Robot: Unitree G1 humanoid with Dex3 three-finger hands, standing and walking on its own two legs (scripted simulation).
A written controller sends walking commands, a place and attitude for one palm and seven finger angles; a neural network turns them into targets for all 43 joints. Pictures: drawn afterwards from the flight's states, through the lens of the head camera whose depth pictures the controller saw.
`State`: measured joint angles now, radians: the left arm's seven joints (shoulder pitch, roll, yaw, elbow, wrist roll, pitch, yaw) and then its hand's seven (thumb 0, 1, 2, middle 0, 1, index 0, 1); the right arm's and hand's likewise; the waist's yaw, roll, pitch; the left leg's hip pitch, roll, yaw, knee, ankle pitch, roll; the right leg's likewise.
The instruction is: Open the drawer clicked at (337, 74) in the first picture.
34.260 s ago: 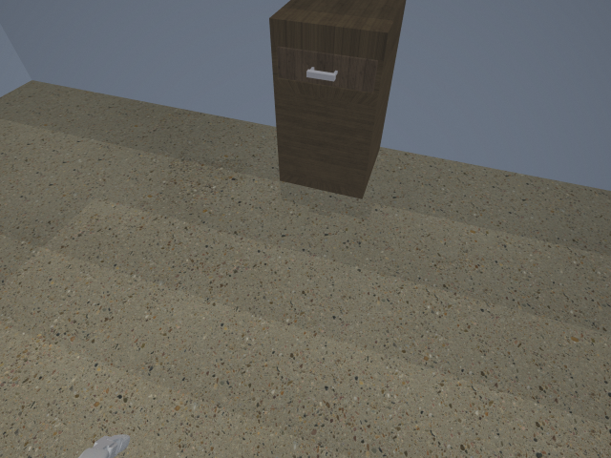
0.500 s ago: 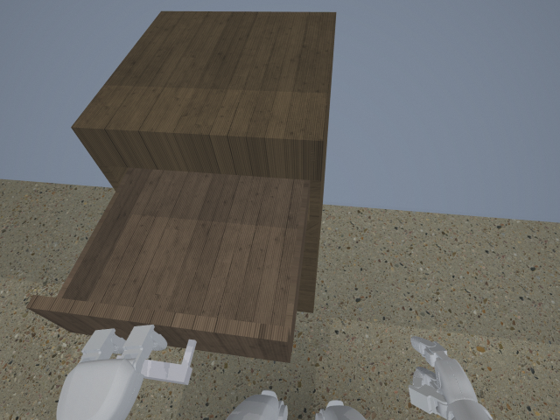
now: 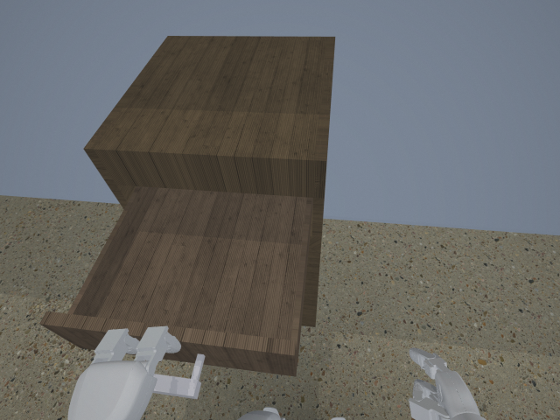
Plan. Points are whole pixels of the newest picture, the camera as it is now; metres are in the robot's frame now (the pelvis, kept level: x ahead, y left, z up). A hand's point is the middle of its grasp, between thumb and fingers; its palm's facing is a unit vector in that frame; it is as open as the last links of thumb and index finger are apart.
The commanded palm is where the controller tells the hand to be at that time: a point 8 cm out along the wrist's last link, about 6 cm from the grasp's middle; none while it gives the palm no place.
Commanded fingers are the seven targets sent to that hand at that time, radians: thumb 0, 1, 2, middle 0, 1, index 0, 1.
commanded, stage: lift the hand off the handle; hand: left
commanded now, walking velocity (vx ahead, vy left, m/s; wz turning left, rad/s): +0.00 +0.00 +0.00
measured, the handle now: (166, 370) +0.20 +0.21 -0.08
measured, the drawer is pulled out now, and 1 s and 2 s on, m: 0.28 0.28 0.28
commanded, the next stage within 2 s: draw the hand back to the body in 1.04 s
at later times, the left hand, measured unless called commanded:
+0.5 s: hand (124, 402) +0.14 +0.20 +0.03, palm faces -0.03 -0.13 -0.99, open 13.8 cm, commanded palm +0.12 +0.20 +0.09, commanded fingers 0.00 -0.50 0.30 -0.30 -1.20 -0.30 -1.20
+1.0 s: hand (105, 379) +0.16 +0.22 +0.07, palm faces +0.01 -0.11 -0.99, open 13.8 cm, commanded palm +0.13 +0.21 +0.12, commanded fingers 0.00 -0.50 0.30 -0.30 -1.20 -0.30 -1.20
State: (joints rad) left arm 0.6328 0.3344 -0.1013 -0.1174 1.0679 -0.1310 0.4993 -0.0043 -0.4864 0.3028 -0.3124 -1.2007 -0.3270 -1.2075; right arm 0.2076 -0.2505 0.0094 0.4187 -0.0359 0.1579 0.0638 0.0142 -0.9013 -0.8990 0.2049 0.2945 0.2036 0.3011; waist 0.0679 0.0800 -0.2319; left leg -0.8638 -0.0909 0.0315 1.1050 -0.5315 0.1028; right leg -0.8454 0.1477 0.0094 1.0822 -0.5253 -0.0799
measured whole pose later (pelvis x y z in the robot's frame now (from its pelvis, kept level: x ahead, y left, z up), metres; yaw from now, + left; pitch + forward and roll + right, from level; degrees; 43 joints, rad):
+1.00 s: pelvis +0.01 -0.02 +0.03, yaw +0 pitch +11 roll -1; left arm 0.70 0.42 0.00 -0.28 0.97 -0.10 0.40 0.00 -0.49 0.30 -0.31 -1.20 -0.32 -1.20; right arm 0.21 -0.26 0.00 0.43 -0.01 0.14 0.05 0.02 -0.90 -0.90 0.20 0.29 0.20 0.30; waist 0.07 0.09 -0.18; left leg -0.64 -0.07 0.02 0.93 -0.48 0.08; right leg -0.62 0.16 0.03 0.90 -0.46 -0.10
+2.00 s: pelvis +0.02 +0.00 +0.07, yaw +4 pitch +0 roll -1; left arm 0.66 0.30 0.09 -0.50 -0.03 -0.07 0.13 -0.01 -0.30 0.38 -0.29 -1.08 -0.30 -1.08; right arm 0.29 -0.20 0.06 0.50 0.05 -0.06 -0.07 0.02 -0.90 -0.90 0.20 0.29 0.20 0.30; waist 0.03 0.07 -0.07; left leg -0.28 -0.12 -0.05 0.65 -0.36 0.10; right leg -0.24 0.11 0.01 0.60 -0.36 -0.07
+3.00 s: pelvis +0.01 -0.03 +0.08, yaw +3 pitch +0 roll -1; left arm 0.57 0.37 0.38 -0.52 -0.06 -0.19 0.12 0.01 0.89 0.90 -0.21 -0.30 -0.21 -0.31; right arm 0.17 -0.23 0.00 0.57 0.02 -0.03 -0.03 0.02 -0.90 -0.90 0.21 0.29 0.21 0.30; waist 0.01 0.06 0.03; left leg -0.22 -0.07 -0.06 0.50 -0.28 0.06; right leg -0.14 0.15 0.01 0.37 -0.22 -0.10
